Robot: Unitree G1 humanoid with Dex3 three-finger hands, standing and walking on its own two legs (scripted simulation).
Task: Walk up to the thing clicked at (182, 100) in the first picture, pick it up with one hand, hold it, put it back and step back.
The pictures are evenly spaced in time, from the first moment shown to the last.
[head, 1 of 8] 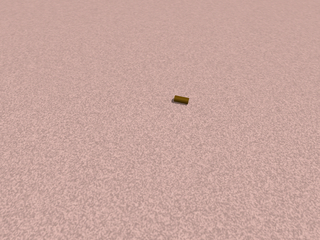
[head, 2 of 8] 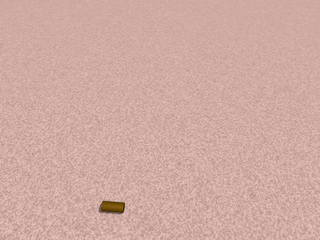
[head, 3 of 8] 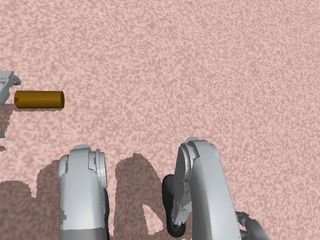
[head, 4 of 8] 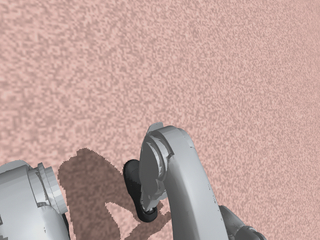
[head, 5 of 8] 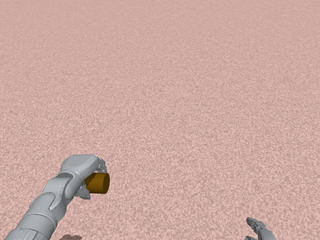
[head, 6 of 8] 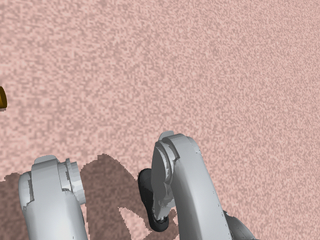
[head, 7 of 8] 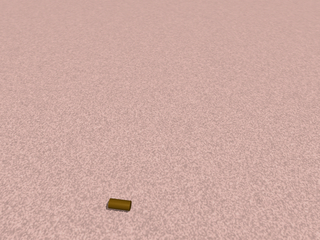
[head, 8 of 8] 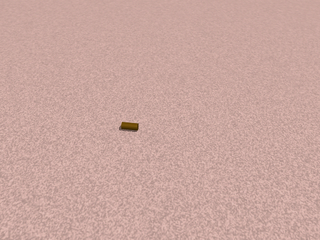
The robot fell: no
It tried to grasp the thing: yes
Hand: left
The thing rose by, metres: 0.68
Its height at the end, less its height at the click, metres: +0.00
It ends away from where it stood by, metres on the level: 0.01
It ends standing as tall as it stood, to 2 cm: yes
